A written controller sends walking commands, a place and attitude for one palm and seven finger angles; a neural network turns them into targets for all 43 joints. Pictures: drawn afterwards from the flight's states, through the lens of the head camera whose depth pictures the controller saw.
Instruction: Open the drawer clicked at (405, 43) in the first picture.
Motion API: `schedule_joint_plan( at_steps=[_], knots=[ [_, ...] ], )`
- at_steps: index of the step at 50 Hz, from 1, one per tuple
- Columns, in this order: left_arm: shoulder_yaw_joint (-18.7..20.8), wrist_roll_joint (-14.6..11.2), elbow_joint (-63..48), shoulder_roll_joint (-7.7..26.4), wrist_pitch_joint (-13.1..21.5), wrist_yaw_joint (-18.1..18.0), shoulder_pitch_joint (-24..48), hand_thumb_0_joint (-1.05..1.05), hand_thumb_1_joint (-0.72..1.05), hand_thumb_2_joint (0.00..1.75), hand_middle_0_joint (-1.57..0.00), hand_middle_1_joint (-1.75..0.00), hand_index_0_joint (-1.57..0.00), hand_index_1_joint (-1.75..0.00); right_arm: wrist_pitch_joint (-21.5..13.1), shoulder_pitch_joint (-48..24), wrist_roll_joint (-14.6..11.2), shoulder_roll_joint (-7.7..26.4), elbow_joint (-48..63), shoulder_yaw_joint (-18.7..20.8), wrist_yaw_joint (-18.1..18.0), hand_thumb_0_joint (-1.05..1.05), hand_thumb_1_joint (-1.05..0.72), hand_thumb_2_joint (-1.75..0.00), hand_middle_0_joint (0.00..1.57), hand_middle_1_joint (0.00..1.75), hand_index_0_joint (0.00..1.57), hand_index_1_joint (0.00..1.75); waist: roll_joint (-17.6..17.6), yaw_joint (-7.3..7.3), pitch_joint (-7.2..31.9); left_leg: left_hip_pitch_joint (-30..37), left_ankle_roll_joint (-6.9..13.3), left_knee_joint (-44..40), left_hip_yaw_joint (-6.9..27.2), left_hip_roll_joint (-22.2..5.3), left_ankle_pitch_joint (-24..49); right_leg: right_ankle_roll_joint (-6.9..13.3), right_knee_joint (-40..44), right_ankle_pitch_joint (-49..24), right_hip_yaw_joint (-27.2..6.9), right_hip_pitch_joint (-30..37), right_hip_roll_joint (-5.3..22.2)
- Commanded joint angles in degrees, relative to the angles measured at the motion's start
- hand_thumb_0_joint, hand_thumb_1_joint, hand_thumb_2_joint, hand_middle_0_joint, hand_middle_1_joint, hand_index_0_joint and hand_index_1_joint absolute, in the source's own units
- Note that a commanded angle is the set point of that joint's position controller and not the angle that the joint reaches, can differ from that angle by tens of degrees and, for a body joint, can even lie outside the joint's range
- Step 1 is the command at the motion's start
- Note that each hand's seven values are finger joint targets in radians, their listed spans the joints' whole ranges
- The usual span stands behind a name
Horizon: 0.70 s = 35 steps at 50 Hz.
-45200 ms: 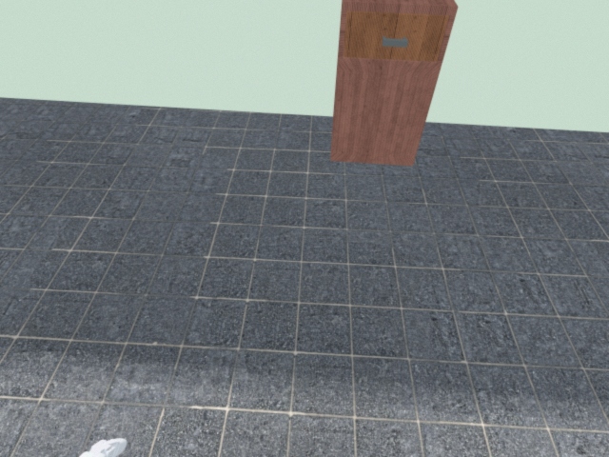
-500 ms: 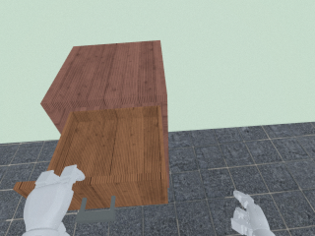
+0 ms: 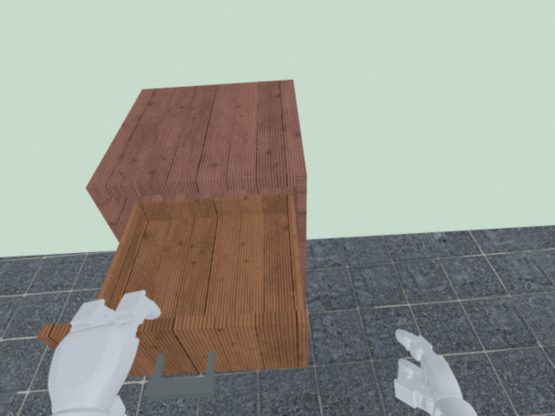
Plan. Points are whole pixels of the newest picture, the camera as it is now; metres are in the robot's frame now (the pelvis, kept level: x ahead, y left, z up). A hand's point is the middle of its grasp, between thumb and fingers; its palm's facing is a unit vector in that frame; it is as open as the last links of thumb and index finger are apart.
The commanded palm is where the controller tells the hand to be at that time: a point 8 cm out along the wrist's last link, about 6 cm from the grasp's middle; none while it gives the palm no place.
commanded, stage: draw the hand back to the body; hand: left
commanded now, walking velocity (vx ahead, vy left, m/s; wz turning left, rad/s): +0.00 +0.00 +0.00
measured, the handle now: (183, 373) +0.20 +0.20 -0.09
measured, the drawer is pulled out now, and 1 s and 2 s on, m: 0.30 0.30 0.30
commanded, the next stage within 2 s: step back with the hand held close in 1.54 s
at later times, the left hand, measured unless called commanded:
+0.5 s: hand (98, 357) +0.15 +0.24 +0.09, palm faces +0.08 -0.11 -0.99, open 13.9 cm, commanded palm +0.13 +0.24 +0.15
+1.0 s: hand (104, 303) +0.18 +0.22 +0.16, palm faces +0.38 -0.83 -0.40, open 11.7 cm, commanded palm +0.13 +0.26 +0.19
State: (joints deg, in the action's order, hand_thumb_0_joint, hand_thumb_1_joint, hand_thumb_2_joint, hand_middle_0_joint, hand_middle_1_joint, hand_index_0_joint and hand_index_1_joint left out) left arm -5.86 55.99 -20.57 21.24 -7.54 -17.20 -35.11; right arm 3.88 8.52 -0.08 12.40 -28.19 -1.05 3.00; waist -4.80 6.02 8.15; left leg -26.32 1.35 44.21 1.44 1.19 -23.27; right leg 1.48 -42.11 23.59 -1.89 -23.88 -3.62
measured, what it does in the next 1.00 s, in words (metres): stands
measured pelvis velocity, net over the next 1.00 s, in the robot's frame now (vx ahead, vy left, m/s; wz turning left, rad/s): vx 0.01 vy -0.02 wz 0.05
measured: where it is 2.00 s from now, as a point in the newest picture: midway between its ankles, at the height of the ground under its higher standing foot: outside the picture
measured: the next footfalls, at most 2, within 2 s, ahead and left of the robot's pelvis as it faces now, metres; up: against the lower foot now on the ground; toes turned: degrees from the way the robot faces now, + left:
none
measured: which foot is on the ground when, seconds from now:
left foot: down 0.00-1.00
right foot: down 0.00-1.00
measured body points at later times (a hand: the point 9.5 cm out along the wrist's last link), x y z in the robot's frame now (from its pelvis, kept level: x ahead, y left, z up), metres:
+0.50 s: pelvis +0.00 -0.01 +0.01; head -0.01 -0.04 +0.46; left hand +0.14 +0.24 +0.15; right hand +0.22 -0.20 -0.07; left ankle -0.01 +0.10 -0.71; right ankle -0.02 -0.11 -0.71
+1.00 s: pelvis +0.01 -0.02 +0.03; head +0.00 -0.04 +0.47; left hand +0.16 +0.26 +0.19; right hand +0.21 -0.22 -0.06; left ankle -0.01 +0.10 -0.71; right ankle -0.02 -0.11 -0.71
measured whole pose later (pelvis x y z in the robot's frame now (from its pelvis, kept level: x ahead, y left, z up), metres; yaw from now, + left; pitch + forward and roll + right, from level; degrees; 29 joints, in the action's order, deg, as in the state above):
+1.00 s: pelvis +0.01 -0.02 +0.03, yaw +3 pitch -1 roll +0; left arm 13.0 -2.6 -28.0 18.0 3.5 -6.7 -33.5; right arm -6.3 11.1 -0.4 11.6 -35.2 -1.5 -4.5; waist -3.5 2.2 1.5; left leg -10.7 0.1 29.2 4.4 1.3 -17.2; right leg 2.5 -26.6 18.2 0.5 -7.2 -3.1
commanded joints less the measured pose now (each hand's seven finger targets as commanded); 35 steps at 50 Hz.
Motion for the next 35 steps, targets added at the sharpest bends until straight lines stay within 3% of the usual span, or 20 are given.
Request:
schedule_joint_plan(
  at_steps=[1,2,3,6,9,13,14,16,22,24,25,26,27,28,29,30,31,33,34,35],
  knots=[
    [6.50,0.41,-15.30,8.23,0.28,-2.70,1.68,0.00,-0.50,0.30,-0.30,-1.20,-0.30,-1.20,-3.27,-9.04,-0.25,5.23,10.11,2.30,-0.21,0.00,-0.90,-0.90,0.20,0.30,0.20,0.30,0.41,-0.09,5.31,9.07,0.34,-5.72,0.04,-1.75,18.65,1.70,7.03,-14.70,2.39,-1.72,1.17],
    [5.58,0.06,-16.55,7.45,0.24,-2.43,3.14,0.00,-0.50,0.30,-0.30,-1.20,-0.30,-1.20,-3.38,-9.62,-0.31,5.28,10.30,2.26,-0.19,0.00,-0.90,-0.90,0.20,0.30,0.20,0.30,0.97,-0.95,4.25,9.17,0.41,-5.90,0.20,-1.93,17.72,1.55,7.32,-14.42,2.17,-2.27,1.49],
    [6.51,-0.03,-14.93,8.35,0.10,-2.09,2.09,0.00,-0.50,0.30,-0.30,-1.20,-0.30,-1.20,-3.18,-9.26,-0.30,5.27,9.87,2.32,-0.33,0.00,-0.90,-0.90,0.20,0.30,0.20,0.30,1.51,-0.35,3.65,8.68,0.49,-5.97,0.05,-1.76,17.39,1.49,7.90,-14.29,2.25,-2.15,1.20],
    [7.73,-0.36,-13.45,9.54,-0.97,-0.86,2.35,0.00,-0.50,0.30,-0.30,-1.20,-0.30,-1.20,-2.82,-9.58,-0.74,5.44,9.72,1.71,-0.53,0.00,-0.90,-0.90,0.20,0.30,0.20,0.30,3.40,-0.38,2.16,8.13,0.40,-7.15,0.31,-1.83,15.64,1.18,8.91,-12.88,2.13,-1.52,1.34],
    [7.19,-0.80,-13.93,9.27,-1.61,0.48,4.09,0.00,-0.50,0.30,-0.30,-1.20,-0.30,-1.20,-2.77,-10.42,-1.10,5.24,10.18,1.55,-0.91,0.00,-0.90,-0.90,0.20,0.30,0.20,0.30,2.56,-0.39,0.37,8.58,0.40,-8.46,0.13,-1.94,13.97,1.06,10.13,-10.75,2.17,-1.12,1.78],
    [8.98,-1.86,-14.54,11.12,-1.33,2.09,3.63,0.00,-0.50,0.30,-0.30,-1.20,-0.30,-1.20,-2.78,-10.16,-1.10,5.42,10.09,1.48,-1.72,0.00,-0.90,-0.90,0.20,0.30,0.20,0.30,3.55,0.37,2.15,9.81,0.73,-8.95,-0.21,-1.46,14.91,0.73,11.45,-12.61,2.04,1.33,1.90],
    [9.52,-1.78,-15.72,11.79,-0.87,2.27,4.84,0.00,-0.50,0.30,-0.30,-1.20,-0.30,-1.20,-2.96,-10.58,-1.18,5.43,9.98,1.39,-1.73,0.00,-0.90,-0.90,0.20,0.30,0.20,0.30,2.51,-0.11,1.70,10.36,0.54,-9.06,-0.28,-1.55,15.09,0.85,11.61,-12.99,1.33,1.18,2.19],
    [10.66,-2.12,-16.26,12.67,-0.29,2.58,3.18,0.00,-0.50,0.30,-0.30,-1.20,-0.30,-1.20,-3.16,-9.80,-0.96,5.48,9.83,1.35,-1.77,0.00,-0.90,-0.90,0.20,0.30,0.20,0.30,1.56,0.56,3.13,10.99,0.60,-9.16,-0.26,-1.43,16.48,1.00,11.75,-14.33,1.79,2.61,2.09],
    [12.88,-3.43,-16.62,13.54,0.65,3.10,2.81,0.00,-0.50,0.30,-0.30,-1.20,-0.30,-1.20,-3.07,-10.45,-1.12,5.79,9.60,1.52,-1.96,0.00,-0.90,-0.90,0.20,0.30,0.20,0.30,2.69,-0.03,-0.10,10.98,0.43,-9.83,-0.37,-1.39,15.31,0.70,13.37,-14.31,0.94,2.26,2.41],
    [13.83,-3.43,-16.99,14.23,1.15,3.03,2.60,0.00,-0.50,0.30,-0.30,-1.20,-0.30,-1.20,-3.09,-10.44,-0.94,6.03,9.59,1.69,-2.11,0.00,-0.90,-0.90,0.20,0.30,0.20,0.30,3.11,0.14,0.81,11.52,0.48,-9.55,-0.41,-1.18,15.81,0.61,13.61,-15.21,0.51,2.63,2.61],
    [14.51,-3.67,-18.14,14.54,1.11,3.00,2.29,0.00,-0.50,0.30,-0.30,-1.20,-0.30,-1.20,-3.32,-11.08,-1.09,6.06,9.76,1.65,-2.10,0.00,-0.90,-0.90,0.20,0.30,0.20,0.30,1.20,0.42,1.68,12.11,0.30,-9.79,-0.21,-1.15,16.49,0.98,13.67,-15.97,-0.03,3.64,2.50],
    [14.41,-3.94,-17.65,14.71,1.24,3.11,2.12,0.00,-0.50,0.30,-0.30,-1.20,-0.30,-1.20,-3.16,-9.99,-0.95,6.08,9.54,1.65,-2.21,0.00,-0.90,-0.90,0.20,0.30,0.20,0.30,1.67,0.54,2.58,12.22,0.56,-9.76,-0.44,-0.98,16.55,0.60,13.60,-15.78,1.13,3.91,2.58],
    [14.82,-4.37,-17.89,14.76,1.43,3.23,2.11,0.00,-0.50,0.30,-0.30,-1.20,-0.30,-1.20,-3.26,-10.43,-1.20,6.05,9.40,1.91,-2.31,0.00,-0.90,-0.90,0.20,0.30,0.20,0.30,2.18,0.09,1.05,12.10,0.42,-9.86,-0.36,-1.12,16.27,0.60,13.90,-15.76,0.56,3.43,2.61],
    [10.19,-48.69,-16.15,-6.85,5.52,6.54,2.72,0.00,-0.47,0.32,-0.30,-1.18,-0.30,-1.18,-6.98,-5.03,-2.14,2.48,11.84,1.12,-4.06,0.00,-0.90,-0.90,0.20,0.30,0.20,0.30,9.02,-6.20,-4.76,17.38,2.06,-11.67,0.57,-1.91,11.36,-0.23,14.52,-13.56,4.78,5.89,2.09],
    [13.87,-50.82,-16.34,0.83,8.19,7.30,2.46,0.00,-0.43,0.33,-0.29,-1.15,-0.29,-1.15,-9.72,-6.69,-2.40,3.72,10.56,1.10,-5.51,0.00,-0.90,-0.90,0.20,0.30,0.20,0.30,11.13,-4.64,-4.62,17.05,1.97,-12.63,0.94,-2.87,9.08,-0.51,14.68,-10.57,4.01,6.12,2.87],
    [16.46,-51.08,-14.84,2.40,9.29,7.34,1.79,0.00,-0.40,0.34,-0.29,-1.13,-0.29,-1.13,-10.97,-7.21,-2.05,3.53,9.47,0.56,-6.32,0.00,-0.90,-0.90,0.20,0.30,0.20,0.30,9.34,-4.14,-6.34,16.34,1.61,-13.46,1.11,-2.49,7.79,-0.32,15.46,-8.52,3.93,5.79,2.74],
    [20.57,-53.74,-17.34,5.58,10.82,7.07,2.62,0.00,-0.36,0.36,-0.29,-1.11,-0.29,-1.11,-10.88,-5.39,-1.39,4.38,8.73,0.67,-7.59,0.00,-0.90,-0.90,0.20,0.30,0.20,0.30,8.66,-3.32,-3.93,16.73,1.48,-13.71,0.65,-1.71,10.61,-0.43,16.86,-11.13,4.00,7.46,3.52],
    [22.50,-55.22,-23.07,7.83,13.04,6.83,6.60,0.00,-0.29,0.39,-0.29,-1.07,-0.29,-1.07,-12.85,-4.71,-0.74,4.26,8.10,0.36,-8.80,0.00,-0.90,-0.90,0.20,0.30,0.20,0.30,2.77,-3.04,-0.51,18.72,0.75,-14.36,0.45,-1.23,15.15,-0.39,16.98,-14.89,3.55,9.85,4.43],
    [21.43,-56.03,-24.93,6.71,13.52,6.99,6.17,0.00,-0.26,0.40,-0.28,-1.04,-0.28,-1.04,-13.93,-4.74,-0.77,3.73,7.87,0.34,-9.02,0.00,-0.90,-0.90,0.20,0.30,0.20,0.30,1.00,-3.42,-1.05,18.80,0.45,-14.79,0.52,-1.54,16.74,-0.42,16.72,-16.13,3.49,10.34,5.09],
    [22.86,-56.39,-24.19,7.82,13.32,6.78,6.03,0.00,-0.22,0.42,-0.28,-1.02,-0.28,-1.02,-14.49,-4.85,-0.58,3.86,6.43,0.25,-9.22,0.00,-0.90,-0.90,0.20,0.30,0.20,0.30,-2.84,-3.08,-2.36,18.09,0.01,-15.24,0.64,-1.46,17.31,-0.10,17.38,-16.17,3.29,10.63,5.13]
  ],
)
